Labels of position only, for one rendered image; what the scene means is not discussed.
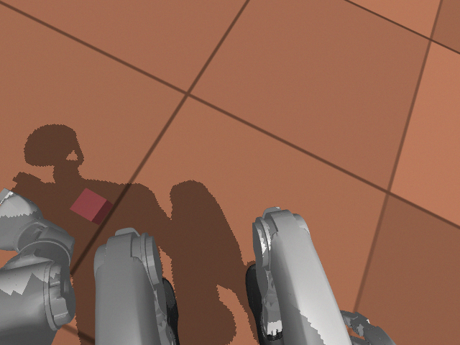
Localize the right robot foot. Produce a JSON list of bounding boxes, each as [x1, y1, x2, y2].
[[245, 264, 284, 345]]

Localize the left robot hand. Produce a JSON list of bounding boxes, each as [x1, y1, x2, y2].
[[0, 188, 44, 251]]

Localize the left robot foot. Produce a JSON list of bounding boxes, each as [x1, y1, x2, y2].
[[162, 278, 180, 345]]

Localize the cube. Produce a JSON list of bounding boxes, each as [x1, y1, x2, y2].
[[70, 188, 113, 225]]

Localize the right robot hand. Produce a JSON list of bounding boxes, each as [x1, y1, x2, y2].
[[340, 310, 397, 345]]

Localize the left robot arm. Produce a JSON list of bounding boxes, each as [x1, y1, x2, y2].
[[0, 218, 76, 345]]

